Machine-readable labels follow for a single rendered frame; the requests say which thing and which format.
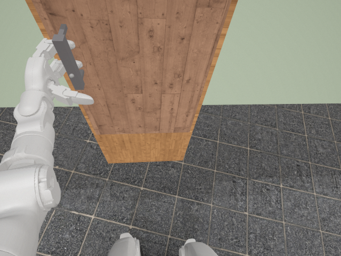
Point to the handle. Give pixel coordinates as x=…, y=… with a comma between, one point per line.
x=63, y=49

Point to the robot left shin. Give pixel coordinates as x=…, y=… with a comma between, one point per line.
x=125, y=235

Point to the robot left forearm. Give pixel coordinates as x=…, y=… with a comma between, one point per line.
x=34, y=137

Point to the cupboard door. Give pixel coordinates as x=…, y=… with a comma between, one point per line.
x=145, y=62

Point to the robot right thigh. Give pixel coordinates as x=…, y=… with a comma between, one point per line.
x=196, y=249

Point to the robot left hand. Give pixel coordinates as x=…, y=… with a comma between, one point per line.
x=38, y=75

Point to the robot left upper arm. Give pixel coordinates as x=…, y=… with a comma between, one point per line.
x=26, y=195

